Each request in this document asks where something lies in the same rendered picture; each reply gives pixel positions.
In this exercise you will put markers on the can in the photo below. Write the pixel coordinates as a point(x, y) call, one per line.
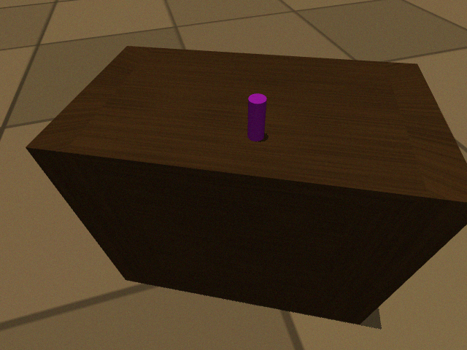
point(256, 116)

